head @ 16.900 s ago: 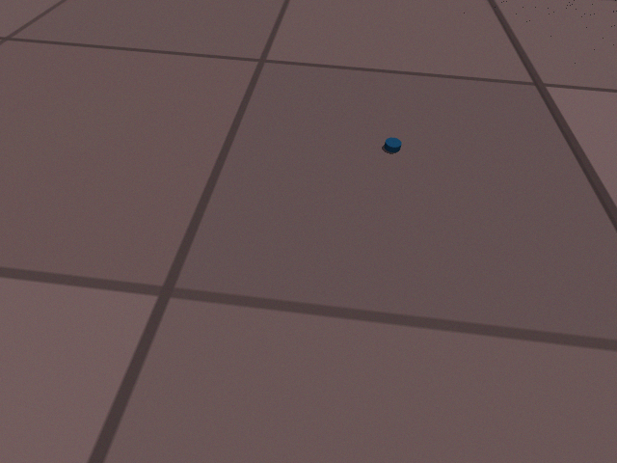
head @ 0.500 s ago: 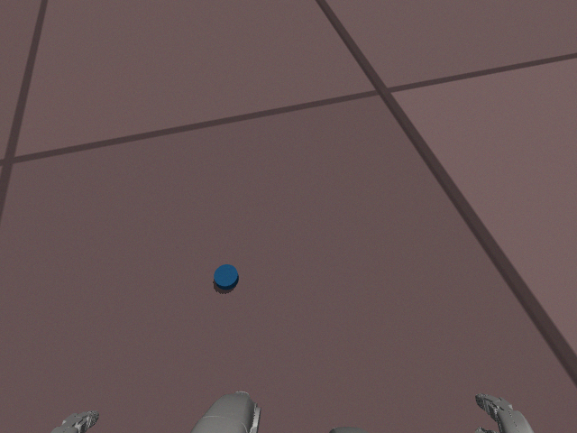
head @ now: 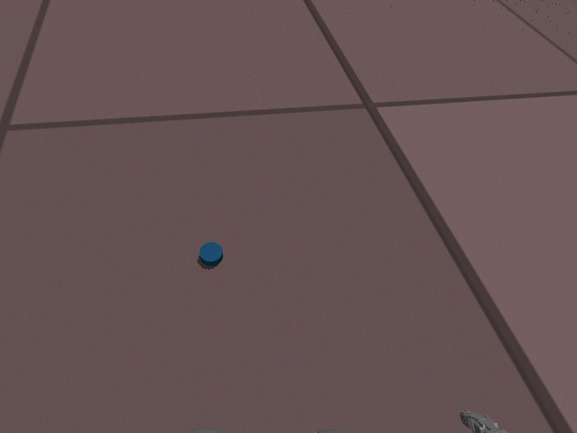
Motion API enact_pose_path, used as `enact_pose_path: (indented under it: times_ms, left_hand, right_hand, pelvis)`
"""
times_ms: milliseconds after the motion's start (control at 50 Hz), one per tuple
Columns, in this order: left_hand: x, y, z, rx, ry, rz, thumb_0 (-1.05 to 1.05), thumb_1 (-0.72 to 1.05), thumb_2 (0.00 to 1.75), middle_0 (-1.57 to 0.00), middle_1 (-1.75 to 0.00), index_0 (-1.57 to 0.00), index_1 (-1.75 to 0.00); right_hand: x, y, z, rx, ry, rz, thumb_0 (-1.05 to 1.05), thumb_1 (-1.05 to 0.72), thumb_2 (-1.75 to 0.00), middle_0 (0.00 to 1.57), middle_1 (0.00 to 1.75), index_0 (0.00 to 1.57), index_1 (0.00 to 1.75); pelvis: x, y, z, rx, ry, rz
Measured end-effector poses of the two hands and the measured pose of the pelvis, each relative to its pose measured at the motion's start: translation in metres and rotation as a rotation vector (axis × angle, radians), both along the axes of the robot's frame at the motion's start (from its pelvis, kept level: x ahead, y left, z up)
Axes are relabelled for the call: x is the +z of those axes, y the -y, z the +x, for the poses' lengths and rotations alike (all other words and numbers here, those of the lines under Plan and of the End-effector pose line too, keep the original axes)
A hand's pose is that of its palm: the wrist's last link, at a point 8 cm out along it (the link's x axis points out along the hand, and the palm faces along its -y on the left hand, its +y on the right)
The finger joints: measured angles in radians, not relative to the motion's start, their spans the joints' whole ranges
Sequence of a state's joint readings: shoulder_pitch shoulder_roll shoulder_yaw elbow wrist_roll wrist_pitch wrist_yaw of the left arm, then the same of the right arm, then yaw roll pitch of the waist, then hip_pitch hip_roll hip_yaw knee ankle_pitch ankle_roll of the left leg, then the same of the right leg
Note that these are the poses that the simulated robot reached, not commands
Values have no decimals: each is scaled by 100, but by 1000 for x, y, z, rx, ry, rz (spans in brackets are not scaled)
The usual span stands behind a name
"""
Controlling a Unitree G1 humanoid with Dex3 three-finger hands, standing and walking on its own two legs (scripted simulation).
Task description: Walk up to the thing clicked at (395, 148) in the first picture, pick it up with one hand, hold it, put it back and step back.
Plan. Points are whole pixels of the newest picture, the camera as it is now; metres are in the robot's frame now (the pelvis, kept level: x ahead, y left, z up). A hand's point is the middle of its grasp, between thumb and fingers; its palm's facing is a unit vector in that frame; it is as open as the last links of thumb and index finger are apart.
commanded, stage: walk up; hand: left
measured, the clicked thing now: (211, 254) +0.78 +0.24 -0.75
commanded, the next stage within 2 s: stand in 1.14 s
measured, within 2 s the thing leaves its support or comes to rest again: neither
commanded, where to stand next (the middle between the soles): +0.40 +0.02 m, yaw -2 degrees
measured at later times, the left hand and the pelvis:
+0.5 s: hand out of the picture +0.06 +0.27 -0.15, palm faces +0.03 -0.93 -0.37, open 7.4 cm; pelvis -0.02 +0.00 +0.00, yaw +1 degrees
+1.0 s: hand out of the picture +0.11 +0.26 -0.15, palm faces +0.06 -0.94 -0.35, open 7.4 cm; pelvis +0.01 +0.00 +0.01, yaw +2 degrees
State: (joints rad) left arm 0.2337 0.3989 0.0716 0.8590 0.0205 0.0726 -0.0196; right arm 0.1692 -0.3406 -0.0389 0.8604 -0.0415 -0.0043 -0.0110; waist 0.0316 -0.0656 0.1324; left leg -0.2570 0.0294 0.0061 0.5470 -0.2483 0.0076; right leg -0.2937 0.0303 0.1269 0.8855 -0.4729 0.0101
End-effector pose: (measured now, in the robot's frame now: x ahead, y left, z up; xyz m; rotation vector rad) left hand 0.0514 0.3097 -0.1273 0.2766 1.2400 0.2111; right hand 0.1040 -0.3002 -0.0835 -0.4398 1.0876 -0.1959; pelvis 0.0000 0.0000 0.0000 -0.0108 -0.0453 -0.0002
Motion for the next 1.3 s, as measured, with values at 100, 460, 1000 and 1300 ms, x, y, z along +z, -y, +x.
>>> enact_pose_path:
  times_ms: [100, 460, 1000, 1300]
  left_hand:
    - [3, 12, -36, -15, -36, 51, 1, 91, 90, -21, -30, -20, -30]
    - [16, -8, -13, 14, 62, 62, 1, 91, 90, -21, -30, -20, -30]
    - [18, 2, 42, 16, 100, 31, 1, 91, 90, -21, -30, -20, -30]
    - [22, 18, 15, 17, 23, 24, 1, 91, 90, -21, -30, -20, -30]
  right_hand:
    - [-16, 24, -11, -23, 52, 36, 1, -90, -90, 20, 30, 21, 30]
    - [-28, -4, -63, -54, -101, 91, 1, -90, -90, 20, 30, 21, 30]
    - [-21, -14, 11, -16, -41, 96, 1, -90, -90, 20, 30, 21, 30]
    - [-19, -6, 16, -14, -30, 113, 1, -90, -90, 20, 30, 21, 30]
  pelvis:
    - [-10, 15, -19, -25, 25, -23]
    - [-1, -1, -17, 22, 9, 13]
    - [5, 0, 10, 35, -5, 7]
    - [12, 8, 3, 33, 4, 10]
